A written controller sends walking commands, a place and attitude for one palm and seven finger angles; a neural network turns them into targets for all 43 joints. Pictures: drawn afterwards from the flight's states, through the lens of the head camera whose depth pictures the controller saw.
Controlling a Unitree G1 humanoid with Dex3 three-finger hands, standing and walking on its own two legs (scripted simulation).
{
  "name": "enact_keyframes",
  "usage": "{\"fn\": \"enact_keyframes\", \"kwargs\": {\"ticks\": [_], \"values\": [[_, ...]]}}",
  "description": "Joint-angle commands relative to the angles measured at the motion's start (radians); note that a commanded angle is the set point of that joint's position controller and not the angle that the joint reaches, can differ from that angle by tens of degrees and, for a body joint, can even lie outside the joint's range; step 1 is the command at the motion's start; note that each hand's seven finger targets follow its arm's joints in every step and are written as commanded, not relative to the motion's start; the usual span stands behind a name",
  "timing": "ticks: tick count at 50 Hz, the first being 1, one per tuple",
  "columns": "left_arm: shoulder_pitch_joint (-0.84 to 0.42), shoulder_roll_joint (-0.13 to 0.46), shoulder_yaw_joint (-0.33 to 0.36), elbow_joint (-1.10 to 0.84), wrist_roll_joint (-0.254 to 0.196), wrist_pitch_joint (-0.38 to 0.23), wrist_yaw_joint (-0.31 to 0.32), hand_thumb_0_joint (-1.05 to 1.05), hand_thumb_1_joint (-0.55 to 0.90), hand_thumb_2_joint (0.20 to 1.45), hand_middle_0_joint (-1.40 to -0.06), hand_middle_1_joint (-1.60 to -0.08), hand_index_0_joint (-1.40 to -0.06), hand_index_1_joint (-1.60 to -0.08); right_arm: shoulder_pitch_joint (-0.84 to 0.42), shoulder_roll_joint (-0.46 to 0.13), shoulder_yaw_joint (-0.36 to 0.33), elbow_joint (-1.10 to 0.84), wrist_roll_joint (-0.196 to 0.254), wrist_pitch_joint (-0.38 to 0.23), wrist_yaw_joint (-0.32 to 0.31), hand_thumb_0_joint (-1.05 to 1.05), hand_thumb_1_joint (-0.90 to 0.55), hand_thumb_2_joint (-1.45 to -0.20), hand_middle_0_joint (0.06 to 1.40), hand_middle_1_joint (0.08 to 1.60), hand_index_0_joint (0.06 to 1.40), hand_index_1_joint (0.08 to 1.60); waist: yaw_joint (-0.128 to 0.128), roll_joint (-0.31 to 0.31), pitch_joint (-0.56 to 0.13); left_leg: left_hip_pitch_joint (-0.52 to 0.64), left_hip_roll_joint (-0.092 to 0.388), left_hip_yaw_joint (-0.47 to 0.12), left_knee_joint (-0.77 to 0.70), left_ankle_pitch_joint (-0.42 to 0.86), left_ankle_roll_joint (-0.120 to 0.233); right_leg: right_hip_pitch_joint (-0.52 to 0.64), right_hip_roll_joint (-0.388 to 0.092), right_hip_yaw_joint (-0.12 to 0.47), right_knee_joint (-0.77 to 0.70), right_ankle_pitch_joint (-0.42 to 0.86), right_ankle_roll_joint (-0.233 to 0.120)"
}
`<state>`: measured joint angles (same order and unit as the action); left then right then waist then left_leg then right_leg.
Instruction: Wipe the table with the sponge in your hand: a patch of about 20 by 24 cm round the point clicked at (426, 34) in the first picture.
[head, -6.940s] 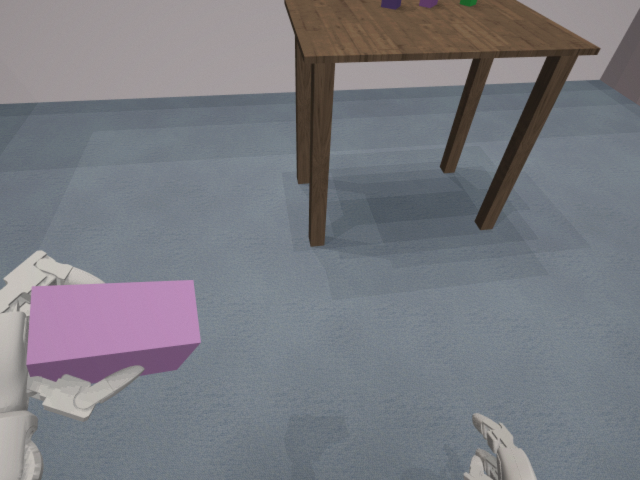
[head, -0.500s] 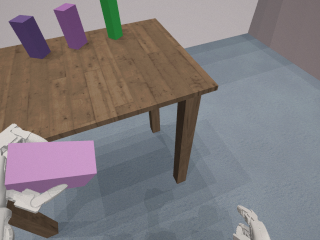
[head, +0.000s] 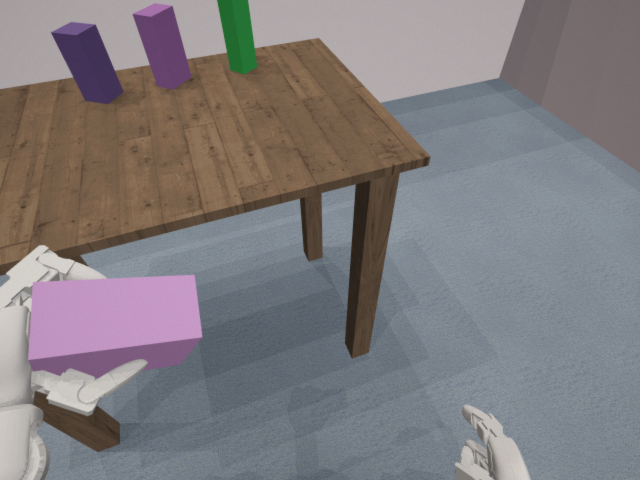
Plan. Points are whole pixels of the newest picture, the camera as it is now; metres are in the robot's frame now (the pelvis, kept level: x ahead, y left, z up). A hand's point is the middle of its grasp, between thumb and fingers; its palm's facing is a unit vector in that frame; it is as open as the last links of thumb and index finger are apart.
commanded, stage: come to a stop and stand still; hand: left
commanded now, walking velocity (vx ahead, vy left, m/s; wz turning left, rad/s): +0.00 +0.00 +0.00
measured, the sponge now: (143, 327) +0.23 +0.20 +0.13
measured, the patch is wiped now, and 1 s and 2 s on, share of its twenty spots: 0.00 0.00 0.00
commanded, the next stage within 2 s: look again from close up in 0.34 s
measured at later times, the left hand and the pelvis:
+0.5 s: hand (39, 319) +0.21 +0.27 +0.18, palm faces +0.44 -0.76 -0.49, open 10.6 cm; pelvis -0.03 +0.00 +0.00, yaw +2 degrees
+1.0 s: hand (35, 291) +0.24 +0.29 +0.18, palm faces +0.44 -0.84 -0.33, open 10.5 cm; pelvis +0.02 +0.04 +0.00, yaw +0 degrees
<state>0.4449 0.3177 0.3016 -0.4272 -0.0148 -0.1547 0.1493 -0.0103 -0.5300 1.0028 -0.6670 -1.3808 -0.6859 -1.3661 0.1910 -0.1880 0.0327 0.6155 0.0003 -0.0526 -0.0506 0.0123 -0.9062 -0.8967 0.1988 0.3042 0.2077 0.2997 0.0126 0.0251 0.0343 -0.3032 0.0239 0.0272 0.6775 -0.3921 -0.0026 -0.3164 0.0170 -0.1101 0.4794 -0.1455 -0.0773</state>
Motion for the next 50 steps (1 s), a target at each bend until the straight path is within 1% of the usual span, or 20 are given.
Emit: {"fn": "enact_keyframes", "kwargs": {"ticks": [1, 4, 6, 8, 14, 17, 21, 22, 23, 24, 25, 28, 30, 31, 32, 35, 38, 42, 46, 50], "values": [[-0.063, 0.218, 0.148, -0.254, -0.014, -0.066, 0.027, 0.0, 0.1, 1.3, -1.2, -1.6, -1.2, -1.6, -0.082, -0.088, -0.038, -0.163, -0.008, -0.04, -0.016, 0.0, -0.9, -0.9, 0.2, 0.3, 0.2, 0.3, 0.001, -0.139, -0.125, 0.039, -0.013, 0.007, -0.057, 0.018, 0.007, 0.07, -0.247, 0.264, -0.267, -0.288, -0.017], [-0.057, 0.228, 0.15, -0.324, -0.018, -0.075, 0.032, 0.0, 0.1, 1.3, -1.2, -1.6, -1.2, -1.6, -0.068, -0.1, -0.041, -0.171, -0.013, -0.039, -0.022, 0.0, -0.9, -0.9, 0.2, 0.3, 0.2, 0.3, -0.003, -0.004, -0.122, 0.111, 0.022, -0.028, -0.292, 0.087, 0.018, 0.084, -0.172, 0.207, -0.185, -0.278, 0.03], [-0.044, 0.224, 0.15, -0.34, -0.011, -0.087, 0.034, 0.0, 0.1, 1.3, -1.2, -1.6, -1.2, -1.6, -0.067, -0.13, -0.053, -0.185, -0.009, -0.047, -0.02, 0.0, -0.9, -0.9, 0.2, 0.3, 0.2, 0.3, 0.012, 0.106, -0.112, 0.027, 0.14, -0.152, -0.391, 0.094, 0.061, 0.145, -0.08, 0.164, -0.086, -0.212, 0.075], [-0.071, 0.226, 0.163, -0.347, -0.005, -0.097, 0.034, 0.0, 0.1, 1.3, -1.2, -1.6, -1.2, -1.6, -0.085, -0.112, -0.039, -0.18, -0.008, -0.058, -0.025, 0.0, -0.9, -0.9, 0.2, 0.3, 0.2, 0.3, 0.007, 0.238, -0.07, -0.201, 0.198, -0.203, -0.505, -0.141, 0.078, 0.259, -0.051, 0.113, 0.063, -0.159, 0.089], [-0.063, 0.174, 0.119, -0.22, 0.001, -0.097, 0.028, 0.0, 0.1, 1.3, -1.2, -1.6, -1.2, -1.6, -0.055, -0.126, -0.054, -0.156, 0.001, -0.091, -0.02, 0.0, -0.9, -0.9, 0.2, 0.3, 0.2, 0.3, -0.005, 0.055, -0.087, -0.127, 0.112, -0.094, -0.335, 0.089, 0.03, 0.263, -0.073, 0.142, -0.029, 0.038, 0.084], [-0.078, 0.169, 0.113, -0.178, 0.007, -0.1, 0.02, 0.0, 0.1, 1.3, -1.2, -1.6, -1.2, -1.6, -0.047, -0.128, -0.055, -0.148, 0.003, -0.088, -0.015, 0.0, -0.9, -0.9, 0.2, 0.3, 0.2, 0.3, 0.0, 0.014, -0.041, -0.189, 0.08, -0.075, -0.327, -0.124, 0.03, 0.213, -0.094, 0.215, -0.096, -0.203, 0.076], [-0.118, 0.202, 0.124, -0.199, 0.003, -0.091, 0.022, 0.0, 0.1, 1.3, -1.2, -1.6, -1.2, -1.6, -0.045, -0.114, -0.058, -0.139, -0.005, -0.076, -0.012, 0.0, -0.9, -0.9, 0.2, 0.3, 0.2, 0.3, -0.01, -0.161, -0.069, -0.01, 0.001, -0.028, -0.113, -0.03, 0.017, 0.029, -0.211, 0.355, -0.288, -0.434, 0.022], [-1.118, 0.965, 0.664, -0.411, 0.11, -0.157, 0.009, 0.0, 0.1, 1.3, -1.2, -1.6, -1.2, -1.6, 0.085, -0.106, -0.076, -0.068, -0.036, -0.136, -0.014, 0.0, -0.9, -0.9, 0.2, 0.3, 0.2, 0.3, -0.008, -0.283, 0.027, 0.061, -0.072, 0.08, -0.042, 0.12, -0.007, -0.104, -0.116, 0.267, -0.323, -0.13, 0.139], [-1.012, 0.696, 0.474, -0.143, 0.048, -0.17, -0.017, 0.0, 0.1, 1.3, -1.2, -1.6, -1.2, -1.6, -0.038, -0.059, -0.035, -0.084, 0.013, -0.164, -0.006, 0.0, -0.9, -0.9, 0.2, 0.3, 0.2, 0.3, -0.006, -0.046, -0.143, 0.105, 0.028, -0.043, -0.154, 0.122, 0.018, -0.026, -0.245, 0.213, -0.163, -0.198, 0.003], [-0.639, 0.451, 0.348, 0.028, 0.012, -0.18, -0.026, 0.0, 0.1, 1.3, -1.2, -1.6, -1.2, -1.6, -0.016, -0.05, -0.027, -0.092, -0.011, -0.171, 0.003, 0.0, -0.9, -0.9, 0.2, 0.3, 0.2, 0.3, 0.003, -0.001, -0.184, 0.127, 0.022, -0.016, -0.211, 0.135, 0.02, 0.024, -0.133, 0.204, -0.106, -0.114, 0.01], [-0.377, 0.269, 0.227, 0.171, -0.019, -0.17, -0.048, 0.0, 0.1, 1.3, -1.2, -1.6, -1.2, -1.6, -0.046, -0.1, -0.055, -0.15, 0.0, -0.174, 0.007, 0.0, -0.9, -0.9, 0.2, 0.3, 0.2, 0.3, 0.03, 0.049, -0.166, 0.069, -0.003, 0.012, -0.235, 0.051, 0.008, 0.106, -0.125, 0.234, -0.142, -0.203, 0.033], [-0.091, 0.14, 0.109, 0.001, -0.057, -0.174, -0.083, 0.0, 0.1, 1.3, -1.2, -1.6, -1.2, -1.6, -0.015, -0.11, -0.065, -0.177, 0.022, -0.161, 0.052, 0.0, -0.9, -0.9, 0.2, 0.3, 0.2, 0.3, 0.048, 0.127, -0.149, -0.033, 0.008, 0.002, -0.317, -0.093, 0.041, 0.221, -0.111, 0.233, -0.128, -0.301, 0.095], [-0.054, 0.142, 0.081, -0.115, -0.037, -0.174, -0.081, 0.0, 0.1, 1.3, -1.2, -1.6, -1.2, -1.6, -0.027, -0.107, -0.049, -0.206, 0.035, -0.159, 0.071, 0.0, -0.9, -0.9, 0.2, 0.3, 0.2, 0.3, 0.044, 0.095, -0.098, -0.197, 0.048, -0.032, -0.379, -0.161, 0.057, 0.325, -0.068, 0.183, -0.028, -0.248, 0.113], [-0.06, 0.159, 0.098, -0.127, -0.033, -0.169, -0.075, 0.0, 0.1, 1.3, -1.2, -1.6, -1.2, -1.6, -0.026, -0.109, -0.048, -0.214, 0.037, -0.161, 0.071, 0.0, -0.9, -0.9, 0.2, 0.3, 0.2, 0.3, 0.045, 0.007, -0.08, -0.226, 0.059, -0.041, -0.383, -0.165, 0.058, 0.337, -0.055, 0.169, -0.015, -0.231, 0.115], [-0.061, 0.198, 0.137, -0.125, -0.027, -0.162, -0.066, 0.0, 0.1, 1.3, -1.2, -1.6, -1.2, -1.6, -0.021, -0.112, -0.052, -0.214, 0.038, -0.163, 0.066, 0.0, -0.9, -0.9, 0.2, 0.3, 0.2, 0.3, 0.046, -0.101, -0.083, -0.199, 0.052, -0.034, -0.352, -0.116, 0.051, 0.318, -0.048, 0.172, -0.04, -0.218, 0.111], [-0.126, 0.276, 0.228, -0.146, -0.028, -0.149, -0.051, 0.0, 0.1, 1.3, -1.2, -1.6, -1.2, -1.6, -0.024, -0.111, -0.048, -0.227, 0.022, -0.165, 0.043, 0.0, -0.9, -0.9, 0.2, 0.3, 0.2, 0.3, 0.03, -0.234, -0.086, -0.063, 0.011, -0.018, -0.28, -0.014, 0.031, 0.173, -0.084, 0.212, -0.163, -0.291, 0.076], [-0.273, 0.323, 0.262, -0.242, -0.02, -0.164, -0.044, 0.0, 0.1, 1.3, -1.2, -1.6, -1.2, -1.6, -0.031, -0.118, -0.043, -0.215, 0.003, -0.172, 0.025, 0.0, -0.9, -0.9, 0.2, 0.3, 0.2, 0.3, 0.014, -0.045, -0.043, 0.007, 0.003, -0.026, -0.294, -0.048, 0.034, 0.046, -0.092, 0.271, -0.213, -0.412, 0.058], [-0.321, 0.234, 0.168, -0.25, -0.005, -0.174, -0.041, 0.0, 0.1, 1.3, -1.2, -1.6, -1.2, -1.6, -0.019, -0.12, -0.039, -0.199, -0.005, -0.191, 0.028, 0.0, -0.9, -0.9, 0.2, 0.3, 0.2, 0.3, 0.017, 0.155, -0.093, -0.018, 0.028, -0.038, -0.361, -0.008, 0.038, 0.198, -0.05, 0.203, -0.114, -0.17, 0.06], [-0.244, 0.181, 0.114, -0.237, 0.0, -0.165, -0.044, 0.0, 0.1, 1.3, -1.2, -1.6, -1.2, -1.6, -0.019, -0.129, -0.047, -0.197, -0.011, -0.198, 0.038, 0.0, -0.9, -0.9, 0.2, 0.3, 0.2, 0.3, 0.019, 0.131, -0.139, -0.026, 0.037, -0.054, -0.357, -0.058, 0.05, 0.248, -0.037, 0.162, -0.053, -0.153, 0.054], [-0.142, 0.167, 0.119, -0.163, -0.01, -0.145, -0.047, 0.0, 0.1, 1.3, -1.2, -1.6, -1.2, -1.6, -0.02, -0.137, -0.059, -0.211, -0.006, -0.166, 0.041, 0.0, -0.9, -0.9, 0.2, 0.3, 0.2, 0.3, 0.012, -0.051, -0.092, -0.067, 0.018, -0.066, -0.262, -0.056, 0.057, 0.195, -0.058, 0.196, -0.052, -0.222, 0.024]]}}
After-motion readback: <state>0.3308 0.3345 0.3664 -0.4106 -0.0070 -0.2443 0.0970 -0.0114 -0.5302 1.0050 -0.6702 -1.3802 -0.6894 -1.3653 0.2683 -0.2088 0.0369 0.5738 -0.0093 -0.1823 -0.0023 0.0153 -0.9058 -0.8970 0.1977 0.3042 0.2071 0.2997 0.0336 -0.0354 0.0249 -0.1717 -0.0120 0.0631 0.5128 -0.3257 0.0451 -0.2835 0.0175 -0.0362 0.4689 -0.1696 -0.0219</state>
